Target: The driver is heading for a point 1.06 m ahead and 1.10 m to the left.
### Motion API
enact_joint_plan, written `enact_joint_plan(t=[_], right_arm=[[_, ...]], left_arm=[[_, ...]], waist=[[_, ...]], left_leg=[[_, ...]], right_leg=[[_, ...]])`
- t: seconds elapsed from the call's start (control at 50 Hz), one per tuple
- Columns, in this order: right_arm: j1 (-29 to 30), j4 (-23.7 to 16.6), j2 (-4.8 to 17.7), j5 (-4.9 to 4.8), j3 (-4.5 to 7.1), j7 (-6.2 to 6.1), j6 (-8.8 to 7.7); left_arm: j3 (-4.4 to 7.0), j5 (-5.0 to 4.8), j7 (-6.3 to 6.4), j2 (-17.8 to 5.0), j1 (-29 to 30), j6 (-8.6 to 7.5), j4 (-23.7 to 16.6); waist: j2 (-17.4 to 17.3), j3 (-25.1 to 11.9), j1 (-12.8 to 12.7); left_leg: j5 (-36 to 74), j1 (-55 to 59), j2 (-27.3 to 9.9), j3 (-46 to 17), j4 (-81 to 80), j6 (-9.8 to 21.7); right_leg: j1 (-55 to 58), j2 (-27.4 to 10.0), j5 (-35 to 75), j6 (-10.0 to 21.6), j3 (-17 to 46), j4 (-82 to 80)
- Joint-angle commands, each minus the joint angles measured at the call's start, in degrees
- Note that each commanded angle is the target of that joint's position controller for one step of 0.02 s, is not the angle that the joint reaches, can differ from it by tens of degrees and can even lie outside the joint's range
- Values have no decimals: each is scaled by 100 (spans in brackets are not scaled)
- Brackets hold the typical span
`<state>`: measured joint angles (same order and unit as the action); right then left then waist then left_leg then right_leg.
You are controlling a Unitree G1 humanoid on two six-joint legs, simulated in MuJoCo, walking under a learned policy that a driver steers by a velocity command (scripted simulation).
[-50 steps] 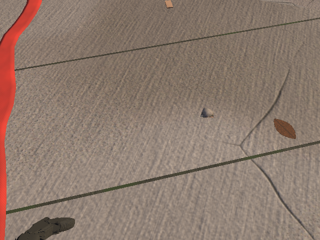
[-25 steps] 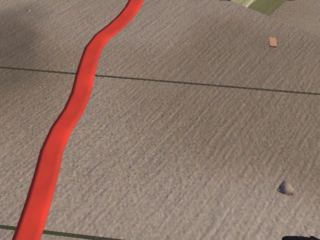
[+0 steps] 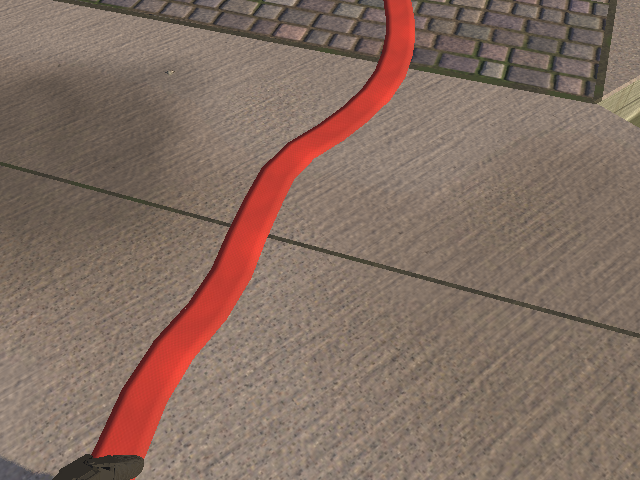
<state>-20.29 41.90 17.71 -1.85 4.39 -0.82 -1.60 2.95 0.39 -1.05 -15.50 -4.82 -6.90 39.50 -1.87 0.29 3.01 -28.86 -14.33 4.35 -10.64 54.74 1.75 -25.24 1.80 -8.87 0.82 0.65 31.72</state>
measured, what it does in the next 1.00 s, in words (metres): walks ahead, turning left: left foot, then right foot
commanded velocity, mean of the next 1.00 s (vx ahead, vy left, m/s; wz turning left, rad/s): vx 0.50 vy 0.00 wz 0.60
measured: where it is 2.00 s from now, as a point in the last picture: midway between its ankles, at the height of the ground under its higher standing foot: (88, 329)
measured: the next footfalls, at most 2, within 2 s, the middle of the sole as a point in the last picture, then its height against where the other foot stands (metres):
left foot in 0.46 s outside the picture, level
right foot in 0.94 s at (272, 382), level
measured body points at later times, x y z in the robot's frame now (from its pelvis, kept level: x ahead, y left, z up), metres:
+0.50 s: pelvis +0.25 +0.06 -0.01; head +0.29 +0.09 +0.44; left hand +0.19 +0.36 -0.14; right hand +0.54 -0.11 -0.07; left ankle +0.33 +0.17 -0.72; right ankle +0.10 -0.12 -0.67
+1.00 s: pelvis +0.53 +0.14 +0.00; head +0.55 +0.15 +0.45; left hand +0.57 +0.47 -0.07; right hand +0.74 -0.08 -0.11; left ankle +0.34 +0.17 -0.67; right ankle +0.67 +0.09 -0.72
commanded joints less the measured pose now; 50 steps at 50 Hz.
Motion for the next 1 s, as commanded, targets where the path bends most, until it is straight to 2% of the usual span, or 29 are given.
enact_joint_plan(t=[0.02,0.04,0.06,0.1,0.18,0.28,0.36,0.4,0.42,0.44,0.46,0.48,0.5,0.52,0.54,0.56,0.58,0.62,0.66,0.72,0.76,0.8,0.86,0.9,0.92,0.94,0.96,0.98,1.0], right_arm=[[291,-626,796,22,124,-18,-82],[499,-695,731,85,135,-2,-77],[522,-728,644,71,149,33,-58],[460,-752,417,8,116,81,4],[825,-945,222,58,42,111,60],[1545,-1091,92,52,-36,272,-18],[1991,-1309,142,31,-26,396,-14],[1800,-1337,329,71,70,416,14],[1389,-1262,495,87,165,406,39],[518,-1033,737,73,321,363,62],[-503,-760,1124,44,511,254,122],[-285,-804,1839,-12,582,199,74],[-504,-993,1386,26,437,235,-27],[-322,-889,1056,85,328,263,-117],[-8,-878,929,75,279,258,-161],[384,-924,765,86,221,245,-166],[626,-1006,653,156,171,221,-174],[744,-1002,663,163,165,176,-198],[621,-902,767,139,190,102,-213],[383,-747,864,96,220,14,-181],[203,-646,902,72,233,-14,-150],[4,-529,921,44,245,-17,-133],[-92,-436,832,24,233,-39,-86],[1,-439,786,41,231,-43,-39],[23,-464,610,60,169,-33,-35],[8,-552,267,127,37,-10,-50],[-738,-701,-43,-32,-67,-13,-90],[-747,-598,494,-69,7,-36,-100],[-156,-625,838,-40,109,-34,-72]], left_arm=[[276,-7,56,-811,-1110,65,-81],[224,15,64,-670,-910,94,-45],[183,45,83,-576,-810,94,-9],[185,13,94,-546,-789,61,76],[286,-2,109,-840,-890,30,278],[317,-45,143,-1029,-999,123,460],[376,-156,137,-1229,-1233,239,629],[430,-215,162,-1406,-1198,306,639],[457,-245,182,-1493,-1174,347,633],[439,-270,204,-1462,-1093,382,610],[346,-150,227,-1243,-1169,363,545],[48,125,136,-361,-1731,237,178],[82,-68,61,-779,-1190,21,110],[171,-291,23,-1103,-574,-83,-66],[128,-242,49,-1006,-496,-139,-97],[141,-83,89,-997,-517,-140,-23],[176,-17,91,-1042,-643,-86,10],[174,31,80,-945,-750,39,35],[121,73,92,-769,-553,120,-18],[24,61,65,-549,151,130,-188],[-8,13,17,-498,563,100,-284],[13,-51,-23,-579,801,65,-375],[107,-76,-66,-791,782,10,-413],[187,-86,-54,-887,357,-35,-323],[270,-47,-18,-1009,-150,-59,-206],[356,54,28,-1283,-947,-83,-138],[478,110,26,-1732,-1547,2,58],[385,-48,-20,-1273,-1520,32,34],[289,-63,8,-924,-1286,67,-30]], waist=[[789,-503,-744],[674,-179,-656],[799,-62,-531],[906,-7,-447],[638,96,-467],[534,271,-713],[547,451,-771],[696,230,-536],[758,-52,-261],[645,-496,249],[224,-1007,697],[-1486,-1444,-85],[-875,-2299,365],[-507,-1412,447],[-129,-909,193],[71,-572,-60],[-48,-451,-274],[-79,-367,-429],[-15,-219,-415],[-118,-26,-164],[-190,35,6],[-243,59,95],[-382,36,20],[-560,-49,-228],[-519,-335,-482],[-34,-1082,-822],[1826,-1888,-573],[1630,-1630,-649],[1078,-901,-793]], left_leg=[[441,-3150,-593,243,2020,-115],[750,-3019,-746,267,1770,-132],[955,-2783,-903,277,1568,-130],[1098,-2549,-1011,422,1291,-151],[1680,-2833,-1118,495,460,-273],[2905,-2492,-1016,904,-1047,-189],[2592,-2319,-879,1210,-1714,56],[2018,-1769,-560,1503,-1850,292],[1788,-1174,-329,1657,-1911,442],[2089,39,-76,1737,-2263,651],[2201,1828,-354,1024,-2342,920],[1466,3700,-1947,-2216,-2720,1974],[385,3952,-2360,-3761,-3665,2278],[745,3387,-2187,-2935,-3823,1924],[1299,2543,-1953,-2264,-3818,1730],[1986,1752,-1725,-1718,-3843,1583],[2534,1193,-1564,-1383,-3949,1537],[3105,636,-1452,-1124,-4116,1577],[3400,209,-1314,-777,-4183,1561],[2992,-65,-1000,-433,-4156,1290],[2584,-186,-913,-428,-4103,1133],[2298,-74,-1012,-672,-3972,1071],[2099,436,-1194,-1180,-3467,963],[2307,537,-1168,-1375,-3056,842],[2551,413,-911,-1231,-2514,676],[2050,-168,-576,-816,-1048,459],[-251,-2170,218,15,869,23],[-452,-2973,-198,-64,1757,-66],[74,-3190,-407,3,2022,-109]], right_leg=[[3148,-2160,-1898,976,3027,-1570],[2598,-1916,-1161,917,2400,-1673],[2249,-1744,-668,850,1926,-1788],[1962,-1602,-185,867,1317,-2030],[2053,-1750,656,1049,599,-2292],[2237,-1590,1163,831,-416,-2292],[2751,-1781,1716,683,-770,-2075],[2988,-1801,3524,569,-1005,-1418],[3003,-1760,4443,505,-1128,-721],[2634,-1598,4689,358,-1312,400],[1322,-1391,3326,118,-1313,2041],[-1350,-285,-2217,-237,-954,4165],[-1988,-105,-2554,-185,392,4869],[-2421,-373,-1943,-71,442,4777],[-2209,-603,-1430,-20,423,4258],[-1820,-769,-1161,-70,421,3762],[-1395,-876,-963,-112,466,3480],[-1062,-863,-820,-265,380,3077],[-998,-774,-464,-426,273,2504],[-811,-550,749,-515,239,1150],[-467,-351,1321,-508,217,423],[-282,-255,1469,-465,301,85],[-144,-225,984,-302,476,-286],[407,-185,525,-109,367,-476],[1212,-258,518,59,331,-638],[2607,-1102,277,417,1092,-526],[4523,-2397,-1117,1350,3665,-1021],[4457,-2591,-2428,1355,4517,-1402],[3806,-2360,-2389,1110,3692,-1506]])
